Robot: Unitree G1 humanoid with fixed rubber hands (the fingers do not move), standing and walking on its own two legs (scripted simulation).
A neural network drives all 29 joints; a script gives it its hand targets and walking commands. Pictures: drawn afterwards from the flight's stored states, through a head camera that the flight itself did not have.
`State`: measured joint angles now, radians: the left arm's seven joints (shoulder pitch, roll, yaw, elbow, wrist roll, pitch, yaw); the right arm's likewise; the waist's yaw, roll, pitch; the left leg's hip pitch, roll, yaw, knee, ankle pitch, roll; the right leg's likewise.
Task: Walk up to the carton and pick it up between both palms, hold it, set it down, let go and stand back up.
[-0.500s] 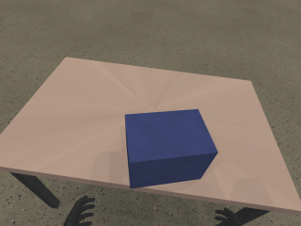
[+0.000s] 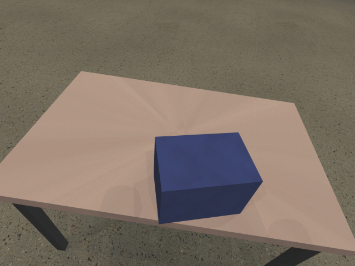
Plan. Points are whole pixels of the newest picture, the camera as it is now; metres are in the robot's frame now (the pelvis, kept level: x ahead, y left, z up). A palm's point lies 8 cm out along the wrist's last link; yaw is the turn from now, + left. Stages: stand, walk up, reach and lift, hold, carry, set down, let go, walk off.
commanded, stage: stand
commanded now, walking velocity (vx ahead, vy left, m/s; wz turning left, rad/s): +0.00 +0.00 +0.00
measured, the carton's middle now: (199, 177) +0.39 -0.02 -0.05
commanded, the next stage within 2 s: none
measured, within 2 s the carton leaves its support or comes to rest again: neither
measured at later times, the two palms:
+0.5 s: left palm out of the picture +0.00 +0.26 -0.14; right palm out of the picture +0.11 -0.24 -0.09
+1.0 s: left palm out of the picture -0.01 +0.26 -0.14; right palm out of the picture +0.11 -0.24 -0.10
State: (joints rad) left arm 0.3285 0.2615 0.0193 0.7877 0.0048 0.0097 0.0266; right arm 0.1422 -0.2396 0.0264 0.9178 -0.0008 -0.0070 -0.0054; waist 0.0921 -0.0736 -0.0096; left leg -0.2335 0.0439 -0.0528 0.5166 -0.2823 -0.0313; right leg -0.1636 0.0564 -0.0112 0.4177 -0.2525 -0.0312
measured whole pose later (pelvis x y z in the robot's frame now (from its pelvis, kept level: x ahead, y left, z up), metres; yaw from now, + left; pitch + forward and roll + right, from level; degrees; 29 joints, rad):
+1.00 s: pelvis -0.02 +0.00 +0.00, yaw +0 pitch -2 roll -2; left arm 0.33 0.26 0.02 0.89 0.00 0.00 0.02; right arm 0.14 -0.24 0.03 0.92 0.00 0.01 0.00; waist 0.09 -0.02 -0.01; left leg -0.22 0.04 -0.05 0.52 -0.25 -0.03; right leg -0.15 0.06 -0.01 0.42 -0.22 -0.03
